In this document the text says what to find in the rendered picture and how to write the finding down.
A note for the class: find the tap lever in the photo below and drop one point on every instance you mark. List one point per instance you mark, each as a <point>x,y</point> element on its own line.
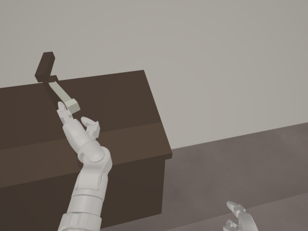
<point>71,104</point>

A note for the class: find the counter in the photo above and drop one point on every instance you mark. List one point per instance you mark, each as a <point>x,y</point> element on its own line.
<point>39,168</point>

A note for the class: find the robot left hand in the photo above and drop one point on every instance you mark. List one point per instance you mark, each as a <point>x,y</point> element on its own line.
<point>74,131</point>

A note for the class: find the robot right hand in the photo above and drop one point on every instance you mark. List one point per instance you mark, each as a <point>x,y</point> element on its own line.
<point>245,221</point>

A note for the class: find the left robot forearm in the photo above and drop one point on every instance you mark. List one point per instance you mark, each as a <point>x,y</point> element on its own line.
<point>85,207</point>

